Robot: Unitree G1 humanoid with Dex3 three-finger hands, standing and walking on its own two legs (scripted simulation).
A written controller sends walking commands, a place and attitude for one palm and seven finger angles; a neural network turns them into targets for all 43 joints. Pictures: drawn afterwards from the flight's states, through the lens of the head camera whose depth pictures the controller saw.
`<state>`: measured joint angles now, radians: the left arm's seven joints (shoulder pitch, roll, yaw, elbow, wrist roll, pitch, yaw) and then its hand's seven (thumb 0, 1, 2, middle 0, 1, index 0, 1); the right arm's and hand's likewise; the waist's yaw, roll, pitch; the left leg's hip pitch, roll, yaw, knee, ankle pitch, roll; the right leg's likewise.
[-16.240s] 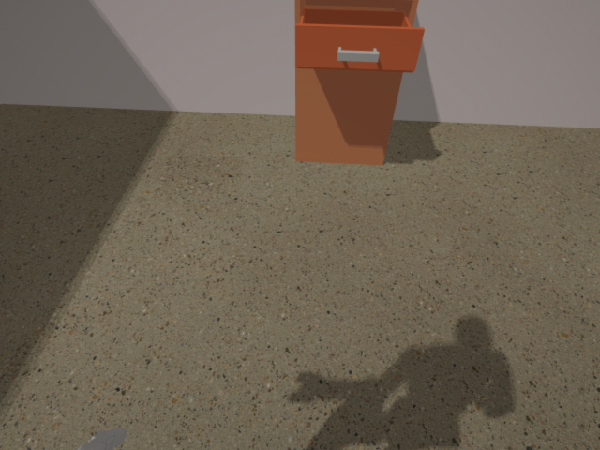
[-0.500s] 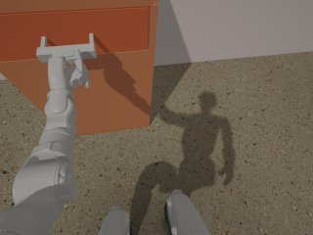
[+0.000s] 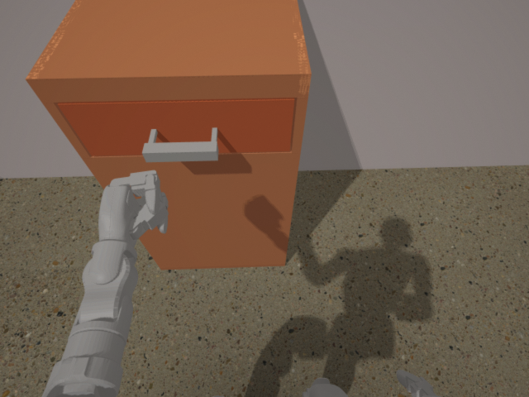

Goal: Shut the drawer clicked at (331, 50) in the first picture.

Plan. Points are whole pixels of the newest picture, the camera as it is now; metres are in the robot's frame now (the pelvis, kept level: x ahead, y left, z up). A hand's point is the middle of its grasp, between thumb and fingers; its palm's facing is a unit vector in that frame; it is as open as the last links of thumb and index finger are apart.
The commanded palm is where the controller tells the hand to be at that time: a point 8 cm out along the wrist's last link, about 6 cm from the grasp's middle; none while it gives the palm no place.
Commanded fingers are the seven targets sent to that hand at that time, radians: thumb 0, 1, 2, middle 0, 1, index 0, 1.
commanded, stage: draw the hand back to the body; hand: left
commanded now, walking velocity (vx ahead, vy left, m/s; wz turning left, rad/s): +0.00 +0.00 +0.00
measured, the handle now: (182, 142) +0.56 +0.17 +0.01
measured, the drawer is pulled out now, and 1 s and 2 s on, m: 0.00 0.00 0.00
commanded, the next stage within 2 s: step back with the hand held close in 1.08 s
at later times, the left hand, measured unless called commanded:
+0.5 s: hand (78, 261) +0.26 +0.21 +0.14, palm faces +0.22 -0.93 -0.29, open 3.2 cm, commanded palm +0.22 +0.25 +0.16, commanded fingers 0.00 0.90 0.90 -1.40 -1.60 -1.40 -1.60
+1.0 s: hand out of the picture +0.18 +0.26 +0.23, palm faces +0.45 -0.79 -0.41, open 3.2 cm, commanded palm +0.14 +0.29 +0.22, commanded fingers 0.00 0.90 0.90 -1.40 -1.60 -1.40 -1.60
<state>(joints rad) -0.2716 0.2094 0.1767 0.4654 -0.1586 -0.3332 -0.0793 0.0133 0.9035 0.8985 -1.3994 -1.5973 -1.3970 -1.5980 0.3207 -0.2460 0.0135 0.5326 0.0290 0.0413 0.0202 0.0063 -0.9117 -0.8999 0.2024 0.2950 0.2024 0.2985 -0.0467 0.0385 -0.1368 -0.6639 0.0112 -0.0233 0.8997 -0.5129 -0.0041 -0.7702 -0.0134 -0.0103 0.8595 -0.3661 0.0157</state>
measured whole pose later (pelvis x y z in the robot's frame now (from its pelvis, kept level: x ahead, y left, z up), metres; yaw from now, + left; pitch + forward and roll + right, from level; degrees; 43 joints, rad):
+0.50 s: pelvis +0.00 +0.00 +0.04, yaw +1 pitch +1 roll +0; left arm 0.19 0.29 0.12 -0.10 -0.05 -0.07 0.06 0.01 0.90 0.90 -1.40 -1.60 -1.40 -1.60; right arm 0.21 -0.23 0.06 0.54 0.02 -0.04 -0.09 0.01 -0.91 -0.90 0.20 0.30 0.20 0.30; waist 0.03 0.05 -0.03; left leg -0.21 0.00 -0.03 0.58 -0.39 0.00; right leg -0.32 -0.03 -0.02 0.58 -0.27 0.02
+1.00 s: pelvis +0.01 +0.01 +0.05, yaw +1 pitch -4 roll -1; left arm 0.51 0.34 0.32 -0.49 -0.05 -0.09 0.10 0.01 0.90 0.90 -1.40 -1.60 -1.40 -1.60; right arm 0.23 -0.23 0.04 0.62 -0.01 -0.13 -0.07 0.01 -0.91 -0.90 0.20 0.30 0.20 0.30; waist 0.08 0.08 -0.01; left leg -0.03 0.01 -0.02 0.46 -0.35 0.01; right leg -0.14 -0.02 -0.02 0.45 -0.23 0.02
